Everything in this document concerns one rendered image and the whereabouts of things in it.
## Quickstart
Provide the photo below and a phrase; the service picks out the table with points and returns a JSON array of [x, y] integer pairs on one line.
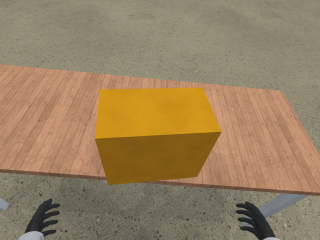
[[48, 121]]

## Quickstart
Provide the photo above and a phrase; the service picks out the right robot hand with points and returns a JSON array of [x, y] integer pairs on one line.
[[261, 228]]

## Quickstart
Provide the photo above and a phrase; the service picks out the left robot hand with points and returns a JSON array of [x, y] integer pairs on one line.
[[37, 224]]

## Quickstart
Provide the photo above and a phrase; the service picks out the carton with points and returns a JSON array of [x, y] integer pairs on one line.
[[154, 134]]

